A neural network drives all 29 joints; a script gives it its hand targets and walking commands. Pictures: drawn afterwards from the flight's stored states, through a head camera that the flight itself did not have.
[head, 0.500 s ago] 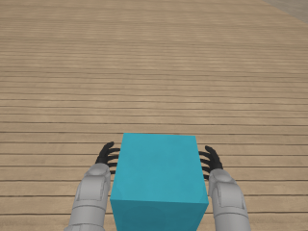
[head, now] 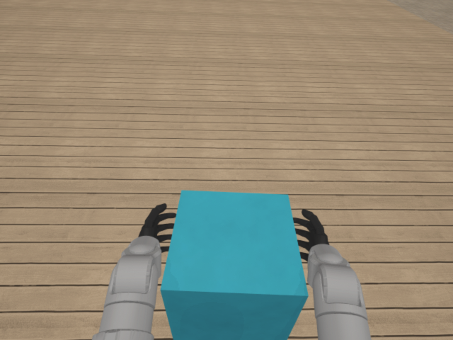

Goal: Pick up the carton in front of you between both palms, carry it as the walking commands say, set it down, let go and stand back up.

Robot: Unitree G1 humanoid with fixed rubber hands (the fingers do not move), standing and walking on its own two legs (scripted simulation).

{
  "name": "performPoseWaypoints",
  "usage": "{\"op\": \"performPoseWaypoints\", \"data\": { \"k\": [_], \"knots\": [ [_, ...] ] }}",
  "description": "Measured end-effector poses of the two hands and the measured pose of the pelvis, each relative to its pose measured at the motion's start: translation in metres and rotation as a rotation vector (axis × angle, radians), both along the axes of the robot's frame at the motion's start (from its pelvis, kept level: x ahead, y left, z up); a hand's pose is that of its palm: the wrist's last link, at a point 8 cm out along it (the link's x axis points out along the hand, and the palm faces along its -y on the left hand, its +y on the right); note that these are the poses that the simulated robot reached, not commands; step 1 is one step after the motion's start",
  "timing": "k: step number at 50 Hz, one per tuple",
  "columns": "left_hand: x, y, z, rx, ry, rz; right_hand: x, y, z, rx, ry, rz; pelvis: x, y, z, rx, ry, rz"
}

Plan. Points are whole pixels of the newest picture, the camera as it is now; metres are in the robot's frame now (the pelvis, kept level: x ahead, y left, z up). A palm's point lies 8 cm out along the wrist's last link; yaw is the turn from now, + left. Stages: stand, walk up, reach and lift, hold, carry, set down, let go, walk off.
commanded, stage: carry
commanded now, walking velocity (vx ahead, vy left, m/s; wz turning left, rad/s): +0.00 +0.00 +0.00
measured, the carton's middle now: (231, 272) +0.29 +0.00 -0.05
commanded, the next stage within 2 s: hold in 0.28 s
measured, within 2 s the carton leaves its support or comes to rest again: neither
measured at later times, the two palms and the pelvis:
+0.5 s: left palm (141, 259) +0.26 +0.16 +0.04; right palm (316, 258) +0.27 -0.14 +0.05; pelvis -0.02 -0.01 +0.01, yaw +3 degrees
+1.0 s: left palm (150, 258) +0.26 +0.14 +0.05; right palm (330, 260) +0.26 -0.16 +0.06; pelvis -0.03 -0.02 +0.00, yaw +2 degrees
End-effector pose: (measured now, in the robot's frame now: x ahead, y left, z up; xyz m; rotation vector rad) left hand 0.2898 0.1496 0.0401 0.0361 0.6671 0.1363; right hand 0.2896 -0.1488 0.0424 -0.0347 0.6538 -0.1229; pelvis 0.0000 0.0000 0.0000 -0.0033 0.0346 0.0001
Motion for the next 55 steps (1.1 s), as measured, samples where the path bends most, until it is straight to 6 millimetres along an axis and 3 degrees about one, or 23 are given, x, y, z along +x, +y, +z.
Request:
{"op": "performPoseWaypoints", "data": {
  "k": [15,35,45,55],
  "knots": [
    [-0.006,0.001,0.001,-0.001,0.001,0.001,-0.006,0.001,0.001,-0.003,0.001,-0.001,-0.006,0.001,0.001,-0.001,-0.019,0.002],
    [-0.045,0.003,0.01,0.003,-0.006,0.068,-0.023,0.003,0.011,-0.01,-0.003,0.072,-0.033,-0.017,0.006,0.01,-0.187,0.065],
    [-0.041,-0.009,0.014,-0.004,-0.013,0.051,-0.028,-0.009,0.014,0.0,-0.011,0.04,-0.036,-0.022,0.004,0.01,-0.2,0.045],
    [-0.027,-0.013,0.014,-0.004,-0.008,0.033,-0.018,-0.014,0.015,0.003,-0.005,0.019,-0.026,-0.021,0.005,0.01,-0.185,0.031]
  ]
}}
